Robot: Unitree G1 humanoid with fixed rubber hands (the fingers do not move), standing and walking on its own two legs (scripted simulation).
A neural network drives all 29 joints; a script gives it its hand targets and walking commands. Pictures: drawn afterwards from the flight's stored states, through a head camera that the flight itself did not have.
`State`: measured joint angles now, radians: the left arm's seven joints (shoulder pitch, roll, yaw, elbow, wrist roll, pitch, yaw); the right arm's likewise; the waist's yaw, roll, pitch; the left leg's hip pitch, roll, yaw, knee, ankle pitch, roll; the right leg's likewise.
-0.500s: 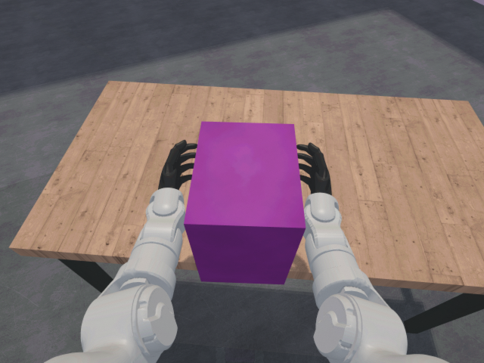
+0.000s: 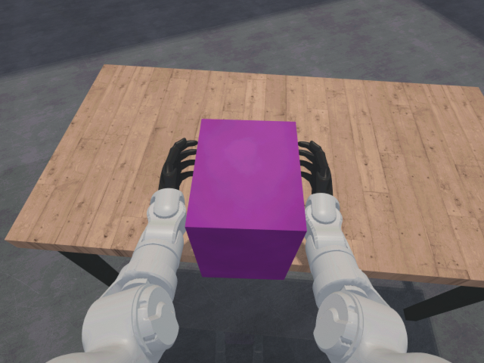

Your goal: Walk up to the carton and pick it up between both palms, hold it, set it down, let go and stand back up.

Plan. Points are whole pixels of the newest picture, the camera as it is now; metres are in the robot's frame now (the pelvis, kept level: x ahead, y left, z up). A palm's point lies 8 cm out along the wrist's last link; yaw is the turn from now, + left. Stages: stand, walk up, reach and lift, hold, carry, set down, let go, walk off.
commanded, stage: set down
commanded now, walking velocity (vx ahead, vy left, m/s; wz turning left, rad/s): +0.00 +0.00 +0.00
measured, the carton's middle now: (245, 204) +0.40 -0.01 -0.03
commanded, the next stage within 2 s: none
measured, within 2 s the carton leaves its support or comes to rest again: neither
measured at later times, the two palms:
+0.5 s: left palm (171, 184) +0.41 +0.12 +0.03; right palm (319, 188) +0.40 -0.14 +0.02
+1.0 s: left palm (171, 184) +0.41 +0.12 +0.03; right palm (320, 189) +0.40 -0.14 +0.02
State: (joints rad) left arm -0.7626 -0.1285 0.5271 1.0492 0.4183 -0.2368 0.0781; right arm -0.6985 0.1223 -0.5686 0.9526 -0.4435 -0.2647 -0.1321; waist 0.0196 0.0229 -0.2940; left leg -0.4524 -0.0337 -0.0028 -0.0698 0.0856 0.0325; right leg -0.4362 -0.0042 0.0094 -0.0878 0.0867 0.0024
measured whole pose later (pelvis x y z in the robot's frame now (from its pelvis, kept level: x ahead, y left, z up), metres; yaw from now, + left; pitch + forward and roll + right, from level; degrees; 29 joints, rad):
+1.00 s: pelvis -0.01 +0.00 +0.00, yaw +1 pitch +25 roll +0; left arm -0.75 -0.16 0.59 0.95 0.51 -0.22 0.04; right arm -0.72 0.14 -0.65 0.94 -0.51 -0.31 -0.10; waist 0.00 0.03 -0.27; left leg -0.46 -0.04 0.00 -0.09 0.11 0.04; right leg -0.45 -0.01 0.00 -0.09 0.10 0.01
